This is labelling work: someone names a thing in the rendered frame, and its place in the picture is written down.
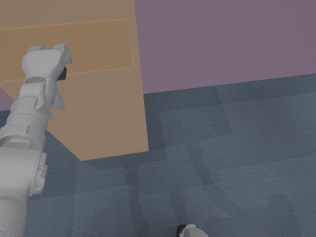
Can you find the robot right shin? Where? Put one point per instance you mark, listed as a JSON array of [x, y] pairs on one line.
[[189, 226]]

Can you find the left robot forearm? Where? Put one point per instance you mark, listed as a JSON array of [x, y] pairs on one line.
[[27, 122]]

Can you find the robot left upper arm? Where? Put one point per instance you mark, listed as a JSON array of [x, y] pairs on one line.
[[22, 175]]

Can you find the robot right thigh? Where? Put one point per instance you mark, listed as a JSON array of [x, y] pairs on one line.
[[193, 232]]

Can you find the cabinet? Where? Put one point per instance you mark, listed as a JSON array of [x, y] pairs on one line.
[[104, 112]]

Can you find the robot left hand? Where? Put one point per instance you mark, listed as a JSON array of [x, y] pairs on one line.
[[49, 62]]

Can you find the drawer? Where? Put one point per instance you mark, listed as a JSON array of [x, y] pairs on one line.
[[93, 45]]

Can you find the handle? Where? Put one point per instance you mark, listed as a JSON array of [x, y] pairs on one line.
[[63, 75]]

